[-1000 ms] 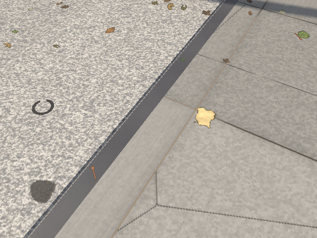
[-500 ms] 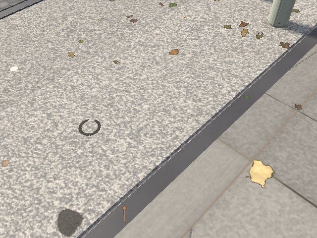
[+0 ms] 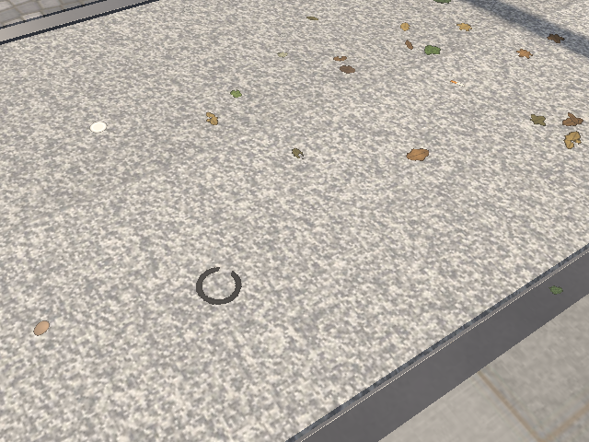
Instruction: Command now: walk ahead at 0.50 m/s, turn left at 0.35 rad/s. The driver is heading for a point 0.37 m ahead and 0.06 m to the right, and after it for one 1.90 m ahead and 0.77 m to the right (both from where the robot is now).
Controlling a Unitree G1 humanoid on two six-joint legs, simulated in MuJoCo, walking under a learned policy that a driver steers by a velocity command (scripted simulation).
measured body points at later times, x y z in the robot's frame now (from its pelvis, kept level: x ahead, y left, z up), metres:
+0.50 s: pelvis +0.28 -0.06 +0.00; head +0.30 -0.07 +0.45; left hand +0.27 +0.21 -0.13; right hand +0.42 -0.31 -0.12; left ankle +0.37 +0.10 -0.69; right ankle +0.26 -0.13 -0.74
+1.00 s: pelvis +0.53 -0.03 +0.00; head +0.55 -0.02 +0.45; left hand +0.74 +0.19 -0.12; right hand +0.48 -0.31 -0.11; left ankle +0.52 +0.06 -0.74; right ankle +0.53 -0.18 -0.66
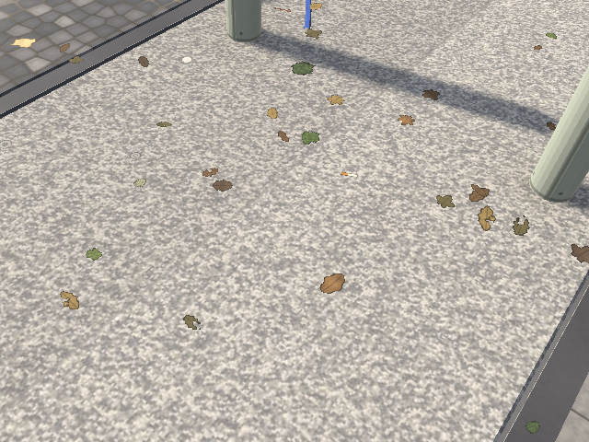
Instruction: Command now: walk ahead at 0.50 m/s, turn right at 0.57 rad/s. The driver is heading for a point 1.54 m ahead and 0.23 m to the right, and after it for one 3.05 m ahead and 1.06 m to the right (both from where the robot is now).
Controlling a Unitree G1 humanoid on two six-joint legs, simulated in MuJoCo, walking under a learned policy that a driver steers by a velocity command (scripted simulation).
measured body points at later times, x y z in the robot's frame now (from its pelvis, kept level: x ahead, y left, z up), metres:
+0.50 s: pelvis +0.25 -0.07 +0.00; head +0.28 -0.10 +0.44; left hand +0.39 +0.18 -0.12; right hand +0.30 -0.36 -0.12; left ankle +0.35 +0.08 -0.67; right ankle +0.23 -0.11 -0.75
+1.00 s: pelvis +0.54 -0.10 -0.01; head +0.57 -0.09 +0.44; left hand +0.71 +0.12 -0.13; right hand +0.52 -0.38 -0.13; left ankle +0.59 -0.05 -0.75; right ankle +0.47 -0.22 -0.67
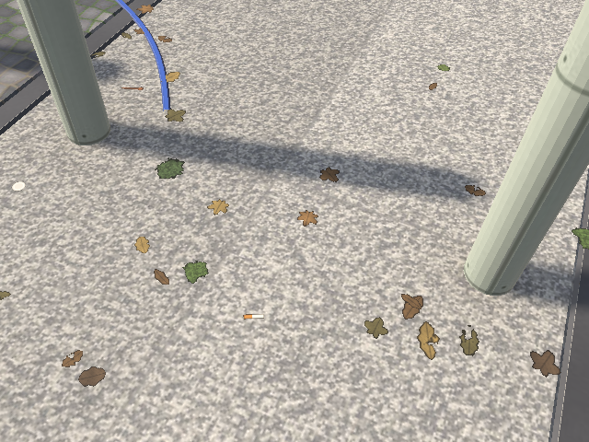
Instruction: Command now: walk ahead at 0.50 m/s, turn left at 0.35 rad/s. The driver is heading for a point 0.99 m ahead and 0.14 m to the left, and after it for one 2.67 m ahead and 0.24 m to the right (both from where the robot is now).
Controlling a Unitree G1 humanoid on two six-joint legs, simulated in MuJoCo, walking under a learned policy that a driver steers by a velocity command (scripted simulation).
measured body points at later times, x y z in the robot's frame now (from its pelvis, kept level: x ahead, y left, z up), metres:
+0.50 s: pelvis +0.26 -0.03 +0.00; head +0.29 -0.04 +0.45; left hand +0.32 +0.26 -0.10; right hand +0.40 -0.29 -0.13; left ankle +0.17 +0.07 -0.66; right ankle +0.31 -0.12 -0.74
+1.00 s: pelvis +0.49 +0.10 +0.00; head +0.50 +0.12 +0.45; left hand +0.40 +0.34 -0.15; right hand +0.69 -0.10 -0.11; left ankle +0.48 +0.16 -0.74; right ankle +0.48 -0.06 -0.66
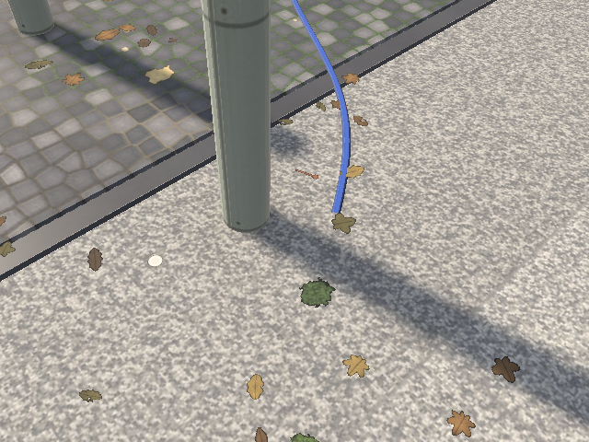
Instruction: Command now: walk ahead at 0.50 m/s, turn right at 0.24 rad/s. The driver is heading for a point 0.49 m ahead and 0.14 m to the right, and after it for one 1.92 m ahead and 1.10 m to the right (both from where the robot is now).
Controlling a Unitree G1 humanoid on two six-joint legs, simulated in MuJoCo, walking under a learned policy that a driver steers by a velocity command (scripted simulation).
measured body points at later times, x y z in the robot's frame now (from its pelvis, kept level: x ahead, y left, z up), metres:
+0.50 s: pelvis +0.26 -0.06 -0.01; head +0.29 -0.08 +0.43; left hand +0.44 +0.17 -0.14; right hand +0.25 -0.33 -0.15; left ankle +0.17 +0.09 -0.64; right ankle +0.30 -0.11 -0.74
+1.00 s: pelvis +0.44 -0.08 -0.01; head +0.48 -0.08 +0.44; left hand +0.64 +0.12 -0.15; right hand +0.43 -0.37 -0.12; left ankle +0.56 -0.05 -0.74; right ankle +0.31 -0.14 -0.67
